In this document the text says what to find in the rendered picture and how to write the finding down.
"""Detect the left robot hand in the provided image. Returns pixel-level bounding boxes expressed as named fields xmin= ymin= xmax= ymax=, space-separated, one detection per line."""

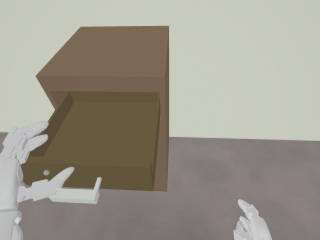
xmin=0 ymin=120 xmax=75 ymax=210

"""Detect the handle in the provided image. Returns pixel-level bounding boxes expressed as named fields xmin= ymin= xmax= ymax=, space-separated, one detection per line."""
xmin=48 ymin=177 xmax=102 ymax=204

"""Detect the cabinet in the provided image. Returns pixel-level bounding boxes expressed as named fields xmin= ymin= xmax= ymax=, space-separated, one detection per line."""
xmin=36 ymin=26 xmax=169 ymax=192

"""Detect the left robot forearm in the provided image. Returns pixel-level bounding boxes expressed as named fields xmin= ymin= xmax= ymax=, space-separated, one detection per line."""
xmin=0 ymin=208 xmax=23 ymax=240

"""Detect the right robot hand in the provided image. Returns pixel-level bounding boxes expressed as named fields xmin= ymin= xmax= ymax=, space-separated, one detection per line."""
xmin=233 ymin=199 xmax=272 ymax=240

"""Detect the drawer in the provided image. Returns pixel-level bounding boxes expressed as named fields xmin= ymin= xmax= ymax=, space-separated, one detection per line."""
xmin=20 ymin=91 xmax=161 ymax=191

